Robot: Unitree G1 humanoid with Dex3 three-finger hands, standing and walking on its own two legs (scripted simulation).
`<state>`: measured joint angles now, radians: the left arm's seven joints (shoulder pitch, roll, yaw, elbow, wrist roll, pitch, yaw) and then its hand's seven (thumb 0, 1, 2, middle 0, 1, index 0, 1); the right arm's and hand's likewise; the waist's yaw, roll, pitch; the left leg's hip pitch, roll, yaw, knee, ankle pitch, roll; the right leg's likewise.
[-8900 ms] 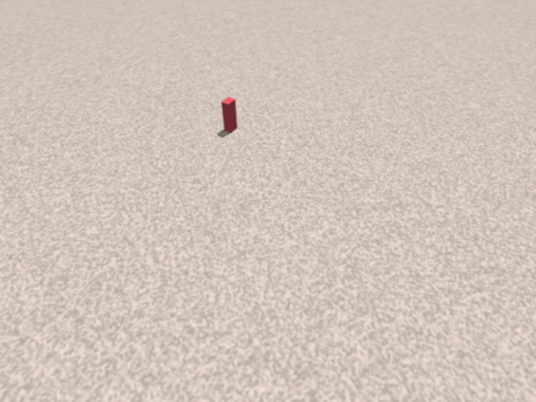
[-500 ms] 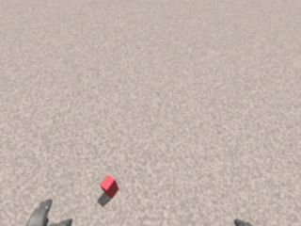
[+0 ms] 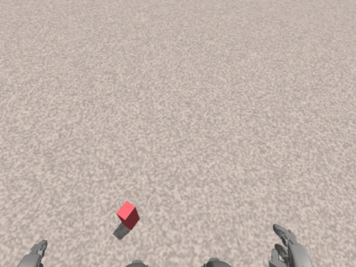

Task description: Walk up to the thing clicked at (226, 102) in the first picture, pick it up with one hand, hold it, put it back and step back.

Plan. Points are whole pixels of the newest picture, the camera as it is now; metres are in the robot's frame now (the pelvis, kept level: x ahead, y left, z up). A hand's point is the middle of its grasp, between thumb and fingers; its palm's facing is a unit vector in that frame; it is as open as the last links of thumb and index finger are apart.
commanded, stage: go down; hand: left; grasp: from the side
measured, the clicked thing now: (129, 216) +0.40 +0.20 -0.62
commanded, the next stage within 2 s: none
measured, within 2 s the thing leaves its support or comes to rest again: neither
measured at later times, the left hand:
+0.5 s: hand (53, 262) +0.18 +0.30 -0.17, palm faces +0.11 -0.95 -0.28, open 17.6 cm
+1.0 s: hand (55, 228) +0.27 +0.35 -0.24, palm faces +0.14 -0.97 -0.21, open 17.2 cm
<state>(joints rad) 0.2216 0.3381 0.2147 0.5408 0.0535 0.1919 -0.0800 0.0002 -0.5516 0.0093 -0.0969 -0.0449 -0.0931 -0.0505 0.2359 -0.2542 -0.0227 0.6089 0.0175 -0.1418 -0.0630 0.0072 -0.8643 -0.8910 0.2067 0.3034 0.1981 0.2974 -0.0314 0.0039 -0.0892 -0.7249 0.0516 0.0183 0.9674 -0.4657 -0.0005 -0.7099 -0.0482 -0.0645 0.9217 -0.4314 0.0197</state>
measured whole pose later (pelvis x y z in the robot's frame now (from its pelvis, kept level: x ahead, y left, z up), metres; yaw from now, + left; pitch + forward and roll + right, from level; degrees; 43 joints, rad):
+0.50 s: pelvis -0.01 +0.00 -0.06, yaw +0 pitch +22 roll -3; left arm 0.14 0.42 0.35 0.55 -0.03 0.07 -0.19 0.00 -0.59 0.01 -0.10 -0.03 -0.09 -0.04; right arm 0.22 -0.25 0.00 0.57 0.00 -0.23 -0.08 0.01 -0.91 -0.90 0.21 0.30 0.20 0.30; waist -0.04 -0.01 -0.15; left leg -1.10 0.05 -0.01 1.30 -0.58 0.00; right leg -1.07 -0.06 -0.08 1.24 -0.55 0.02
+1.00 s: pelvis -0.07 +0.00 -0.20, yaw -1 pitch +32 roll -4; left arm -0.34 0.66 0.62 0.95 -0.10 -0.32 -0.49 -0.01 -0.53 0.13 -0.06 -0.14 -0.06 -0.15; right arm 0.16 -0.31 0.04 0.65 -0.01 -0.18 -0.04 0.01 -0.90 -0.90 0.21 0.30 0.20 0.30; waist -0.06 -0.01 -0.16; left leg -1.71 0.06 -0.05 1.80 -0.65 0.00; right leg -1.68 -0.06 -0.07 1.74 -0.62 0.00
